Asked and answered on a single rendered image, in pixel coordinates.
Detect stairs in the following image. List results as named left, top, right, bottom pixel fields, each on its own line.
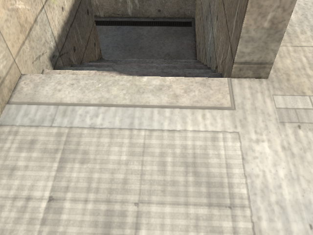
left=41, top=58, right=223, bottom=78

